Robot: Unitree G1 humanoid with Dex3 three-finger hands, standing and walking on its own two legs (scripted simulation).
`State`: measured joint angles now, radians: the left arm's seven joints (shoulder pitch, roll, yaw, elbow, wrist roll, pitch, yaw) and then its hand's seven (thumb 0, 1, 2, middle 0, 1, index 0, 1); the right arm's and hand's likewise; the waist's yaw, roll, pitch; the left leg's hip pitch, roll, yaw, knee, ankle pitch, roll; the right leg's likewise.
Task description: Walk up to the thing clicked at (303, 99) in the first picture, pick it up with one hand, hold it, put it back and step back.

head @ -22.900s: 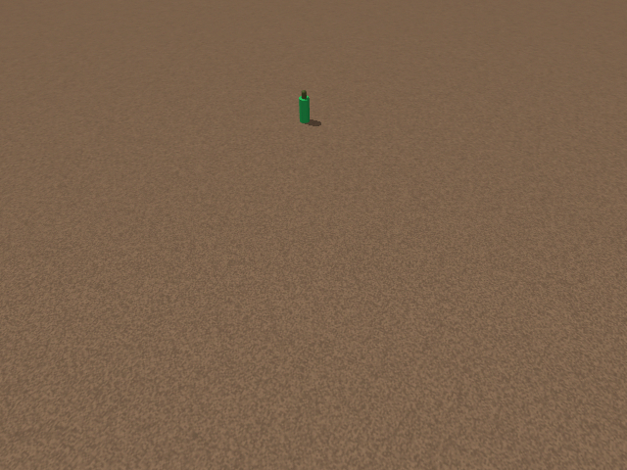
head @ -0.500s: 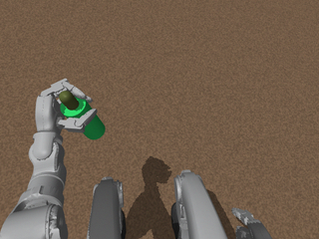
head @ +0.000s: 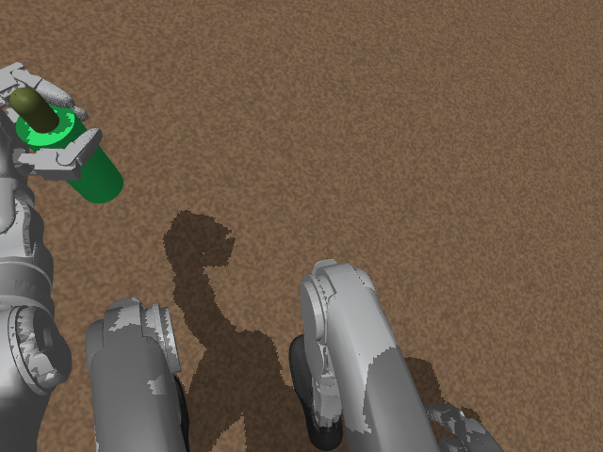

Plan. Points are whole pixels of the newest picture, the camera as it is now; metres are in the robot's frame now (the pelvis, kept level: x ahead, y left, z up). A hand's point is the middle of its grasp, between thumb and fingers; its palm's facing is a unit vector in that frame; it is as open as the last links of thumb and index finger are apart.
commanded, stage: crouch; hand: left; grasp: from the side
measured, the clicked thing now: (68, 148) +0.52 +0.20 -0.07
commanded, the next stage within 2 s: lower in 0.54 s
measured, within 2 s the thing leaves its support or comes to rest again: neither
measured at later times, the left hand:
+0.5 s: hand (83, 152) +0.54 +0.19 -0.11, palm faces +0.03 -1.00 -0.05, open 6.9 cm
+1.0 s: hand (91, 169) +0.54 +0.20 -0.17, palm faces +0.04 -1.00 -0.04, open 6.9 cm
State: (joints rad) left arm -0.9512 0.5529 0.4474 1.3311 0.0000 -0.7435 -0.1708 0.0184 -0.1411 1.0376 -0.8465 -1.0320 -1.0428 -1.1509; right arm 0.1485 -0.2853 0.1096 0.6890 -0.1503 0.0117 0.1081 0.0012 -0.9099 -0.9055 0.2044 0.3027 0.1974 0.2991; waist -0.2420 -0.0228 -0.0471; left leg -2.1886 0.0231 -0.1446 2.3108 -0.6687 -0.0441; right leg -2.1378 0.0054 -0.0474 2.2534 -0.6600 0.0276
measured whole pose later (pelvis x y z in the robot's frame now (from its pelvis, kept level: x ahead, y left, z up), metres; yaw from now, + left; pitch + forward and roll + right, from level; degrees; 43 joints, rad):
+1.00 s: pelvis +0.00 +0.01 -0.05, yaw -7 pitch +24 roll -13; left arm -0.96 0.80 0.36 1.44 -0.01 -0.85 -0.11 0.02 -0.13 1.02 -0.84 -1.04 -1.04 -1.15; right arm 0.01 -0.36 0.35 0.59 -0.27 0.07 0.14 0.00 -0.90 -0.90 0.21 0.30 0.20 0.30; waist -0.32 -0.15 0.17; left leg -2.26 0.00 -0.30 2.54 -0.72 -0.06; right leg -2.14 0.04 -0.16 2.37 -0.67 0.06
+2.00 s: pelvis +0.00 +0.02 -0.04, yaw -11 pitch +20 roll -19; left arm -1.00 0.98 0.33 1.62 -0.01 -1.01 -0.07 0.00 -0.04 0.88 -0.84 -0.96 -1.03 -1.05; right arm -0.13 -0.36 0.55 0.56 -0.36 0.08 0.12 -0.01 -0.89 -0.89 0.21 0.30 0.20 0.30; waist -0.38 -0.23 0.27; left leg -2.23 -0.01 -0.41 2.56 -0.73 -0.05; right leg -2.06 0.06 -0.24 2.31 -0.65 0.08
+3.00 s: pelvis +0.00 +0.03 -0.03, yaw -9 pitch +25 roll -16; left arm -1.08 1.07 0.42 1.48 0.15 -0.60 -0.10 -0.01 -0.53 0.08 -0.12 -0.09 -0.12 -0.09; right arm 0.01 -0.33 0.42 0.52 -0.22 0.21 0.08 -0.01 -0.90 -0.90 0.21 0.31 0.20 0.30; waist -0.36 -0.13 0.17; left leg -2.27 0.03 -0.29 2.48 -0.69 0.00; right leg -2.12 0.05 -0.16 2.27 -0.63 0.08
